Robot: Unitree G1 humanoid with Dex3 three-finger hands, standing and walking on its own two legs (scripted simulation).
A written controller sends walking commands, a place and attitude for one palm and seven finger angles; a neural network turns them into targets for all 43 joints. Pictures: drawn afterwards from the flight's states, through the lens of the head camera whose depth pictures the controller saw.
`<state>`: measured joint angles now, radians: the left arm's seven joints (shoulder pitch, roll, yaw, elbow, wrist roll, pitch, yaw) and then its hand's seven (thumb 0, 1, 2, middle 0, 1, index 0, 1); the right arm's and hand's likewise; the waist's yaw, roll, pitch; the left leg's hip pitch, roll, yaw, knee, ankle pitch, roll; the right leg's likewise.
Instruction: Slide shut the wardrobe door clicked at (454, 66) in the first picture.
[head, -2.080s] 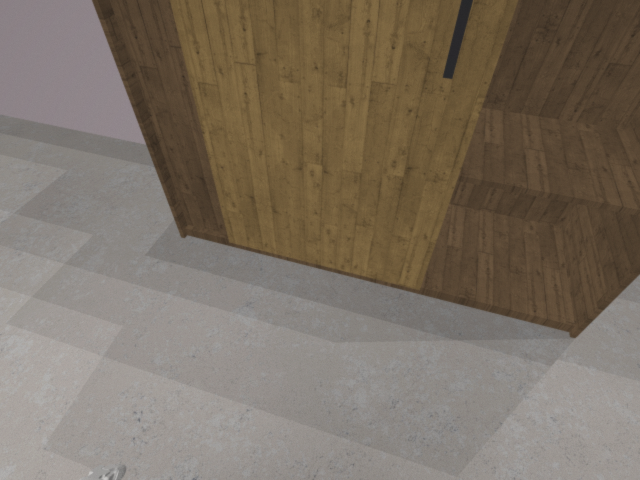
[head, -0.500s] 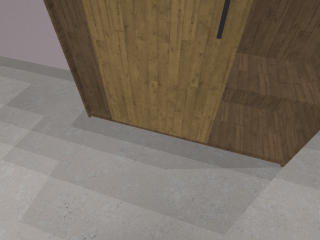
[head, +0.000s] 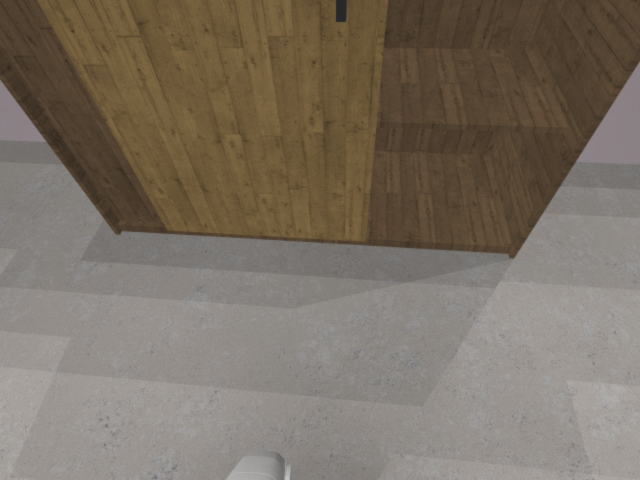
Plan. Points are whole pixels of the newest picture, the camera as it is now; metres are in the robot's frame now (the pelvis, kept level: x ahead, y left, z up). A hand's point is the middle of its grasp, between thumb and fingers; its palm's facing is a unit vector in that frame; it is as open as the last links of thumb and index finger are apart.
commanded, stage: walk to a spot facing it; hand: left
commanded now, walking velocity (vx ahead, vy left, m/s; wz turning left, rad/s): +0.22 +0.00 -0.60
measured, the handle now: out of the picture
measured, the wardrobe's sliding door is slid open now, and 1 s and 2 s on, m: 0.54 0.54 0.54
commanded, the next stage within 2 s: turn to face it in 0.80 s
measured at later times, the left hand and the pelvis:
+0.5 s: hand (179, 436) +0.18 +0.24 -0.16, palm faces -0.26 -0.94 -0.22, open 7.4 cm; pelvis +0.05 +0.04 +0.01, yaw -18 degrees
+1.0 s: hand (289, 350) +0.33 +0.10 -0.17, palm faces -0.56 -0.81 -0.18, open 7.4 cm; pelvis +0.15 +0.00 -0.01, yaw -34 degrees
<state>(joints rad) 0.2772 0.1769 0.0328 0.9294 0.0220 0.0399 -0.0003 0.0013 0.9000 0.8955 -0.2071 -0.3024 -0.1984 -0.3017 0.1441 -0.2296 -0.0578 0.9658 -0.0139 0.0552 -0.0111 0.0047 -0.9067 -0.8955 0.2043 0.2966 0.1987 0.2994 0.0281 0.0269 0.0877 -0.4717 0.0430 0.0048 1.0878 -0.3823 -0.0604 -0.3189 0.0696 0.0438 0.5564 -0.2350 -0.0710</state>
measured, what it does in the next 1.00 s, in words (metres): walks ahead, turning right: left foot, then right foot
